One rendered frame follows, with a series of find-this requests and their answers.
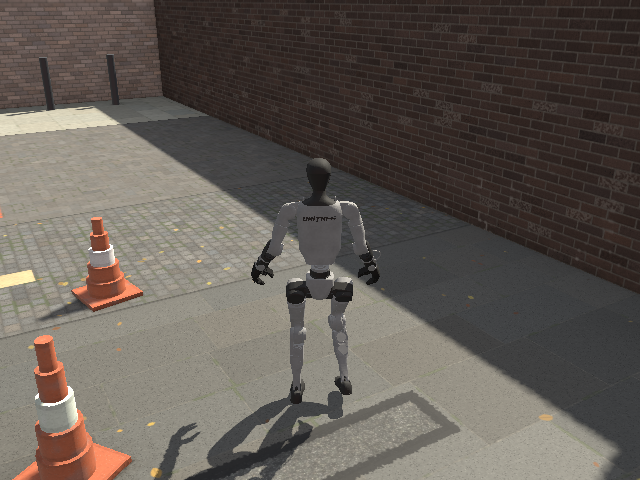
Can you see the robot left upper arm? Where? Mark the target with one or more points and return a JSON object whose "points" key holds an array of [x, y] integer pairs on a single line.
{"points": [[288, 211]]}

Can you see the right robot forearm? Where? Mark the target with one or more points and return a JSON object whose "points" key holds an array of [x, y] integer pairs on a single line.
{"points": [[368, 259]]}

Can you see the right robot hand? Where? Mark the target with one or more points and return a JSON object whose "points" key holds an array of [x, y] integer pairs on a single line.
{"points": [[375, 274]]}

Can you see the left robot forearm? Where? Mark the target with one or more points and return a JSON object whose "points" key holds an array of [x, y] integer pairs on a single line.
{"points": [[264, 259]]}

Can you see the left robot hand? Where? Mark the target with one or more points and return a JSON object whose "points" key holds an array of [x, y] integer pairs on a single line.
{"points": [[255, 274]]}

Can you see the robot right upper arm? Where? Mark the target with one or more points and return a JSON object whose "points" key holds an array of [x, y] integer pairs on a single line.
{"points": [[351, 211]]}

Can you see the left robot foot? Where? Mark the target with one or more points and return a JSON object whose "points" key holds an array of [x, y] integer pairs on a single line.
{"points": [[296, 396]]}

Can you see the robot left thigh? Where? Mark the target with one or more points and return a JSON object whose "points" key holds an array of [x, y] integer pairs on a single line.
{"points": [[296, 300]]}

